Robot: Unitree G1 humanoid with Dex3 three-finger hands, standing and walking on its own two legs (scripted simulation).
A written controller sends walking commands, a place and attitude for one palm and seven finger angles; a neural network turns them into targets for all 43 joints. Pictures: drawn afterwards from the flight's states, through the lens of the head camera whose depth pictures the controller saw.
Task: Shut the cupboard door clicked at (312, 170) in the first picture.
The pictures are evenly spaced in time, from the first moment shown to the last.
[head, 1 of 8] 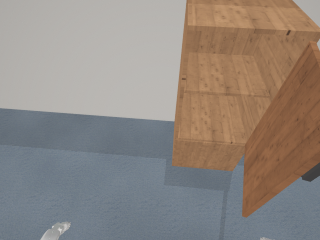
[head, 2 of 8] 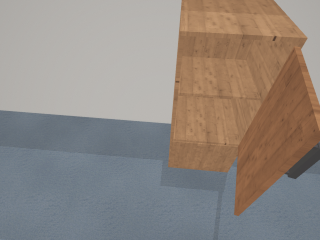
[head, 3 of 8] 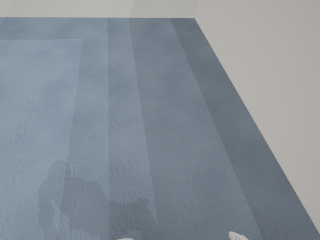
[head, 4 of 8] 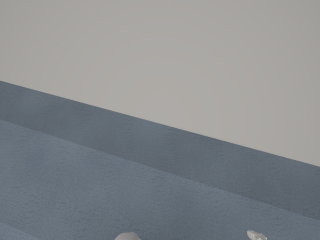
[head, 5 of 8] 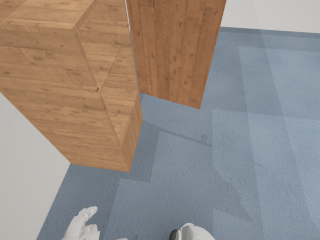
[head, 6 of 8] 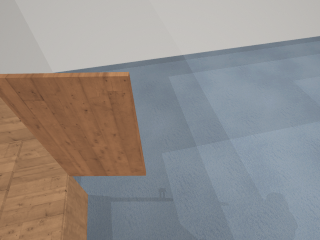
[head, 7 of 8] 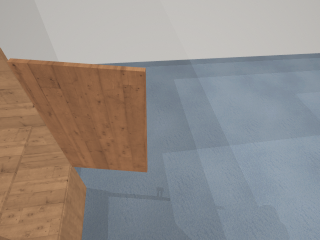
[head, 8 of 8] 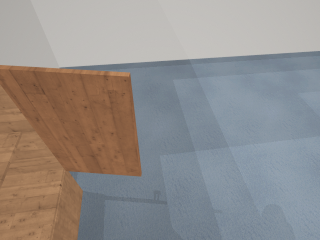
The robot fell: no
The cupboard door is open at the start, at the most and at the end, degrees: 78 78 78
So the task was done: no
